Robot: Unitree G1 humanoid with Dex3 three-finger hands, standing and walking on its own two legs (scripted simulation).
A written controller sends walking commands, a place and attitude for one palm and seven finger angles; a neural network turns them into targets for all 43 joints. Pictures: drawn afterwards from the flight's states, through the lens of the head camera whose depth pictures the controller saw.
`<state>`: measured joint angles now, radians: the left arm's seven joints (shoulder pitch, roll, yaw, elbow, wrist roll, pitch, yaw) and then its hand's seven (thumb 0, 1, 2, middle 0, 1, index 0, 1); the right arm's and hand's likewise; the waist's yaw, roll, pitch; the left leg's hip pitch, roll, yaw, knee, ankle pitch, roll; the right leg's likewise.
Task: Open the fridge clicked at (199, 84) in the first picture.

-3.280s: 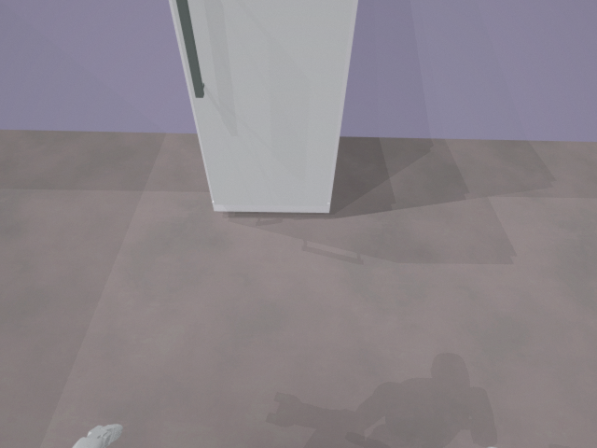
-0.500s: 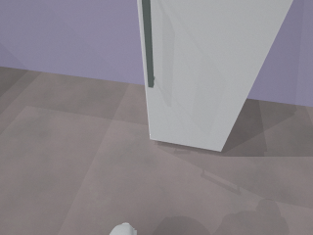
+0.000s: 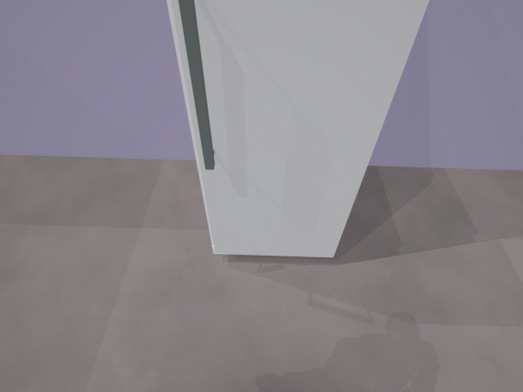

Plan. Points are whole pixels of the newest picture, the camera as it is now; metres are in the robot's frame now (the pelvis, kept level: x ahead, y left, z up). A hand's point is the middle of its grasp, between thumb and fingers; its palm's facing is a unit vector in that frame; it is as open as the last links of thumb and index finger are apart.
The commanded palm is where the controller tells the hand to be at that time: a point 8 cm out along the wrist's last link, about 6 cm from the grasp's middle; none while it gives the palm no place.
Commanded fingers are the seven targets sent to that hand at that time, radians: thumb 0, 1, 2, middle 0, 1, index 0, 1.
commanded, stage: take the last steps up to it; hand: left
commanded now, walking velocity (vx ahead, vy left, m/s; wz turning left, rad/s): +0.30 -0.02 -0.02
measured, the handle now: (201, 91) +0.71 +0.17 +0.09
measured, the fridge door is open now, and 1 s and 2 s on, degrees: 0 0 0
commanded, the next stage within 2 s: come to a stop and stand still in 0.56 s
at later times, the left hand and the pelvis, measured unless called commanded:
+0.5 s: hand out of the picture +0.04 +0.14 -0.19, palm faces +0.11 -0.99 -0.12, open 7.4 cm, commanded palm none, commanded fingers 0.00 0.90 0.90 -0.20 -0.30 -0.20 -0.30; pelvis +0.14 +0.00 -0.02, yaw +1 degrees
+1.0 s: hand (185, 312) +0.30 +0.17 -0.17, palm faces +0.01 -0.97 -0.26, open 7.3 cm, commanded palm none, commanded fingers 0.00 0.90 0.90 -0.20 -0.30 -0.20 -0.30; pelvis +0.23 -0.02 -0.01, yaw +0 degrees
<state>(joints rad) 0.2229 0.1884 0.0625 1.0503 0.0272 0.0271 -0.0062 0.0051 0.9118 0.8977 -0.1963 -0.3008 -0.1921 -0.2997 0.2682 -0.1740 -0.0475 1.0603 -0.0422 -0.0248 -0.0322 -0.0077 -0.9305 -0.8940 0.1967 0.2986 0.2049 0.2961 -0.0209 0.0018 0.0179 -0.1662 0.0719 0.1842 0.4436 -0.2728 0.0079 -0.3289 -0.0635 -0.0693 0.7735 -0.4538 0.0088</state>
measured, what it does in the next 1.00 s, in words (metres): walks ahead: right foot, then left foot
